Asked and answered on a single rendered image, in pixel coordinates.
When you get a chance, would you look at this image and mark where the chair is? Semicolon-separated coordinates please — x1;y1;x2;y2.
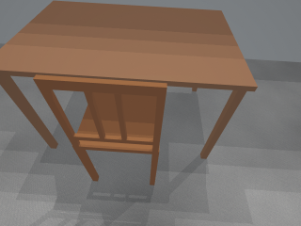
33;74;167;186

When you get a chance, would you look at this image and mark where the table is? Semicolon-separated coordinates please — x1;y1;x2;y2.
0;0;258;159

